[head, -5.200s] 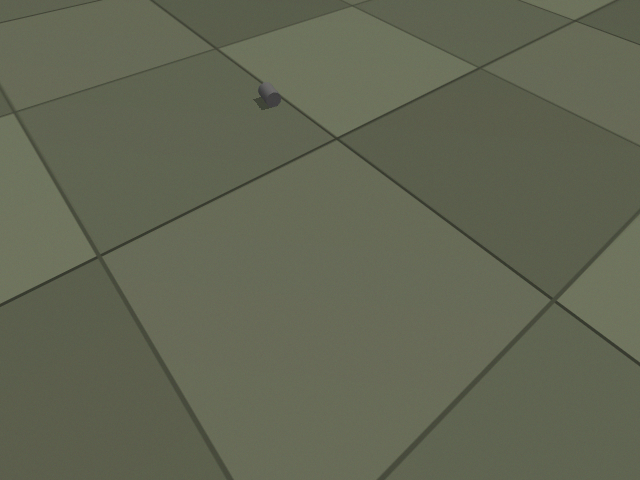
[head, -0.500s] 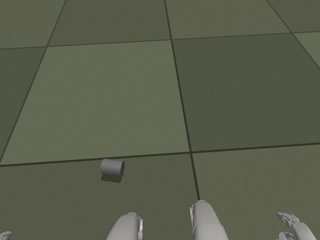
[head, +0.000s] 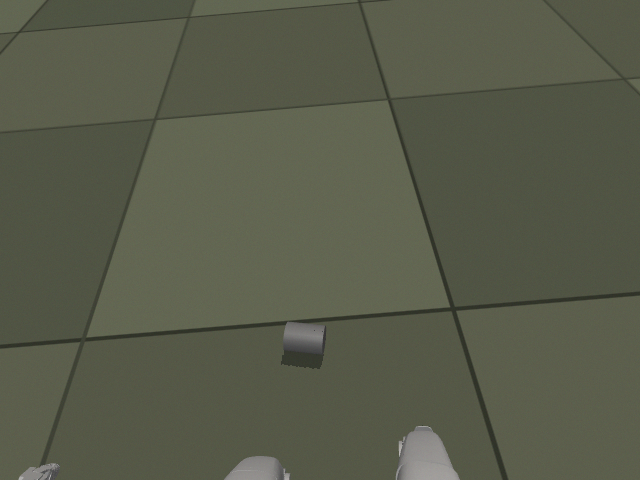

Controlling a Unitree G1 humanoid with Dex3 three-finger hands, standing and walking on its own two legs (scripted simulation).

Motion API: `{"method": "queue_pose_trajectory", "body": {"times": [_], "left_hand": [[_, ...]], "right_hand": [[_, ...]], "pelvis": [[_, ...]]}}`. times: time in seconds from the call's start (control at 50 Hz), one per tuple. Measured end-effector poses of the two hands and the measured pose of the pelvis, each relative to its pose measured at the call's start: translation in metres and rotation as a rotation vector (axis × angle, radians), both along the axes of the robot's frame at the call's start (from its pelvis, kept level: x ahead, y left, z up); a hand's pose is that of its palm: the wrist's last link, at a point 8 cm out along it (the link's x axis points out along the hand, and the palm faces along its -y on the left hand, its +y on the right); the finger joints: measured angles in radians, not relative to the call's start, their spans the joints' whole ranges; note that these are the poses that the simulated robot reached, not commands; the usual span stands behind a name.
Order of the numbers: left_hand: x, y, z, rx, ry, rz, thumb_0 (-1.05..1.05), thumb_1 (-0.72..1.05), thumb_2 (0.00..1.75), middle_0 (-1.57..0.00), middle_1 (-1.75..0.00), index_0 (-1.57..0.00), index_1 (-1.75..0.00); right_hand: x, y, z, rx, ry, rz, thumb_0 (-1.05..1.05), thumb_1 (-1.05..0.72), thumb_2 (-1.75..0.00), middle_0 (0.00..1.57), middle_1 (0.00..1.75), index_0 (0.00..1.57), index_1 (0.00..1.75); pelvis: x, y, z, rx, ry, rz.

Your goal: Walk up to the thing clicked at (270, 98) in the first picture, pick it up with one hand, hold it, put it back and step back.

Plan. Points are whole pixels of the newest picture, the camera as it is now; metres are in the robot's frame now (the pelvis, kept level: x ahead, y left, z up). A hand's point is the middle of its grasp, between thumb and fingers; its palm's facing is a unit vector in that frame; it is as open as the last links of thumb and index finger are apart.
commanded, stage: walk up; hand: left
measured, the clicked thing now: (305, 337) +0.57 +0.11 -0.67
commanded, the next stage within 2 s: stand in 1.94 s
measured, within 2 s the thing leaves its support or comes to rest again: neither
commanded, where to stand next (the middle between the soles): +0.11 -0.03 m, yaw -5 degrees
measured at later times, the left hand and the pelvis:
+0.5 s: hand (149, 443) +0.17 +0.26 -0.13, palm faces -0.14 -0.93 -0.34, open 7.3 cm; pelvis +0.02 +0.01 +0.03, yaw -6 degrees
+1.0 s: hand (147, 461) +0.15 +0.25 -0.10, palm faces -0.13 -0.92 -0.37, open 7.3 cm; pelvis +0.03 +0.00 +0.05, yaw -7 degrees
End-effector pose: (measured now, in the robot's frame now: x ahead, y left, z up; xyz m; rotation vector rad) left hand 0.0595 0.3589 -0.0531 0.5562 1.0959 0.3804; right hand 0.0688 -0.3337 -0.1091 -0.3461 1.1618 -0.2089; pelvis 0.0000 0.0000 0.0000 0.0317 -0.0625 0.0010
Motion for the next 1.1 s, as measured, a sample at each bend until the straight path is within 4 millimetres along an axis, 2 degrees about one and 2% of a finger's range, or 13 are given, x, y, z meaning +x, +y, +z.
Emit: {"method": "queue_pose_trajectory", "body": {"times": [0.04,0.08,0.12,0.18,0.3,0.42,0.48,0.54,0.62,0.68,0.8,0.96,1.1], "left_hand": [[0.0,0.016,-0.008,-0.021,0.01,0.024,0.01,0.9,0.9,-0.21,-0.3,-0.21,-0.3],[0.004,0.024,-0.015,-0.061,0.026,0.022,0.01,0.91,0.9,-0.21,-0.3,-0.21,-0.3],[0.008,0.026,-0.02,-0.108,0.045,0.011,0.01,0.91,0.9,-0.2,-0.3,-0.21,-0.3],[0.012,0.024,-0.028,-0.172,0.089,-0.002,0.01,0.91,0.9,-0.2,-0.3,-0.2,-0.3],[0.034,0.003,-0.039,-0.255,0.144,-0.044,0.01,0.91,0.9,-0.2,-0.3,-0.21,-0.3],[0.085,-0.031,-0.041,-0.289,0.091,-0.132,0.01,0.91,0.9,-0.21,-0.3,-0.21,-0.3],[0.106,-0.049,-0.038,-0.292,0.03,-0.169,0.01,0.91,0.9,-0.21,-0.3,-0.21,-0.3],[0.115,-0.059,-0.031,-0.298,0.003,-0.188,0.01,0.91,0.9,-0.21,-0.3,-0.21,-0.3],[0.124,-0.06,-0.027,-0.289,0.0,-0.208,0.01,0.91,0.9,-0.21,-0.3,-0.21,-0.3],[0.131,-0.055,-0.032,-0.286,-0.004,-0.197,0.01,0.91,0.9,-0.21,-0.3,-0.21,-0.3],[0.125,-0.052,-0.025,-0.269,0.016,-0.147,0.01,0.91,0.9,-0.21,-0.3,-0.21,-0.3],[0.091,-0.063,-0.013,-0.249,0.104,-0.11,0.01,0.91,0.9,-0.2,-0.3,-0.2,-0.3],[0.085,-0.08,-0.008,-0.281,0.117,-0.106,0.01,0.91,0.9,-0.21,-0.3,-0.21,-0.3]], "right_hand": [[-0.016,0.018,0.002,-0.01,0.011,-0.024,0.0,-0.9,-0.9,0.2,0.3,0.2,0.3],[-0.029,0.035,0.009,-0.014,0.028,-0.043,0.0,-0.9,-0.9,0.2,0.3,0.2,0.3],[-0.038,0.048,0.019,-0.018,0.037,-0.055,0.0,-0.9,-0.9,0.2,0.3,0.2,0.3],[-0.046,0.058,0.033,-0.035,0.048,-0.067,0.0,-0.9,-0.9,0.21,0.3,0.21,0.3],[-0.058,0.048,0.053,-0.111,0.083,-0.094,0.0,-0.9,-0.9,0.21,0.3,0.21,0.3],[-0.07,0.021,0.057,-0.151,0.125,-0.128,0.0,-0.9,-0.9,0.21,0.3,0.21,0.3],[-0.067,0.01,0.051,-0.145,0.131,-0.15,0.0,-0.9,-0.9,0.2,0.3,0.2,0.3],[-0.052,0.008,0.051,-0.133,0.092,-0.159,0.01,-0.9,-0.9,0.2,0.3,0.2,0.3],[-0.03,0.014,0.046,-0.107,0.017,-0.141,0.0,-0.9,-0.9,0.2,0.3,0.2,0.3],[-0.022,0.024,0.039,-0.092,-0.006,-0.136,0.0,-0.9,-0.9,0.2,0.3,0.2,0.3],[-0.014,0.037,0.034,-0.026,0.012,-0.105,0.0,-0.9,-0.9,0.2,0.3,0.2,0.3],[0.001,0.024,0.034,0.02,0.009,-0.113,0.0,-0.9,-0.9,0.2,0.3,0.2,0.3],[0.009,0.015,0.043,0.026,0.01,-0.118,0.0,-0.9,-0.9,0.2,0.3,0.2,0.3]], "pelvis": [[0.0,0.015,0.001,-0.014,-0.007,-0.014],[0.0,0.023,0.007,-0.026,-0.008,-0.021],[0.001,0.029,0.013,-0.033,-0.005,-0.03],[0.005,0.036,0.021,-0.041,0.004,-0.045],[0.015,0.04,0.029,-0.047,0.026,-0.075],[0.021,0.025,0.027,-0.052,0.038,-0.101],[0.022,0.016,0.025,-0.059,0.026,-0.103],[0.025,0.014,0.029,-0.038,0.017,-0.113],[0.03,0.019,0.028,-0.037,0.022,-0.126],[0.031,0.022,0.022,-0.017,0.011,-0.133],[0.032,0.012,0.03,-0.032,0.022,-0.137],[0.029,-0.002,0.042,-0.02,0.021,-0.13],[0.027,-0.006,0.052,-0.018,0.013,-0.129]]}}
